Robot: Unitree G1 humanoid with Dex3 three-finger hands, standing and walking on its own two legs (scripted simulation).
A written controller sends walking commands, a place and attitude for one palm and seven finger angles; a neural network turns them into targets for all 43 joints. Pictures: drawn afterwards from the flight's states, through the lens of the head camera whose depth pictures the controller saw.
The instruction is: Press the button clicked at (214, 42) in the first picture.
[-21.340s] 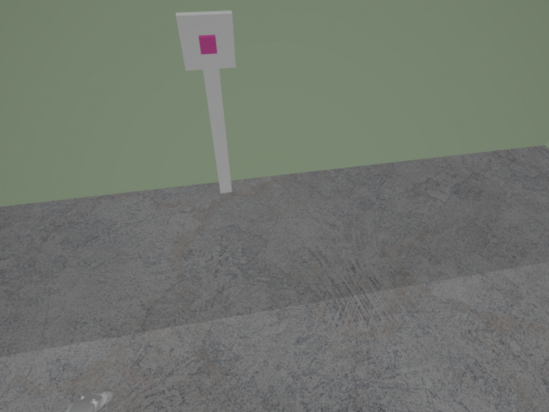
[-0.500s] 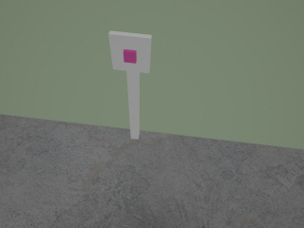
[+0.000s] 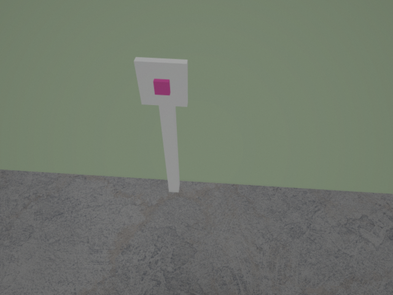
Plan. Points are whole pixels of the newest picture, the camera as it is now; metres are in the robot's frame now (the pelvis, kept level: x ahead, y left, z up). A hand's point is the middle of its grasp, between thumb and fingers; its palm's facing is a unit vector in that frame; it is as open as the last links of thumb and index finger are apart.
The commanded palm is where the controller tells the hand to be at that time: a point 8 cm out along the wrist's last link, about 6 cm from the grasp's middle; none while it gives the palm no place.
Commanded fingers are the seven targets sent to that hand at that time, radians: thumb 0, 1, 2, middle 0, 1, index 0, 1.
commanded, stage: let the arm hang, fingers relaxed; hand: left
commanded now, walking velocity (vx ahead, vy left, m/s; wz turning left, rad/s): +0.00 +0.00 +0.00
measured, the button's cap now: (162, 86) +0.78 +0.16 -0.01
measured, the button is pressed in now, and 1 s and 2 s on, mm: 0 0 0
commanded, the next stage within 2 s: stand and wait in 0.12 s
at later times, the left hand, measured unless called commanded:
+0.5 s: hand out of the picture -0.01 +0.15 -0.17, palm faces +0.05 -0.98 -0.18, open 7.4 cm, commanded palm none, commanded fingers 0.00 0.90 0.90 -0.20 -0.30 -0.20 -0.30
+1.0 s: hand out of the picture +0.02 +0.13 -0.17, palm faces +0.05 -0.99 -0.17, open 7.4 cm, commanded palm none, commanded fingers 0.00 0.90 0.90 -0.20 -0.30 -0.20 -0.30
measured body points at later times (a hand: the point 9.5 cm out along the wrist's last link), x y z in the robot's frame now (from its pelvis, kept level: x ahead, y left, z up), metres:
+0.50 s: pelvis +0.02 -0.01 +0.00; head +0.03 -0.02 +0.45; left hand -0.01 +0.20 -0.16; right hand +0.00 -0.21 -0.16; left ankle +0.08 +0.11 -0.74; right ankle -0.01 -0.11 -0.74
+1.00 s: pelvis +0.04 -0.03 +0.00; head +0.05 -0.03 +0.45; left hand +0.02 +0.18 -0.16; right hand +0.02 -0.23 -0.16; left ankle +0.08 +0.11 -0.74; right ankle -0.01 -0.11 -0.74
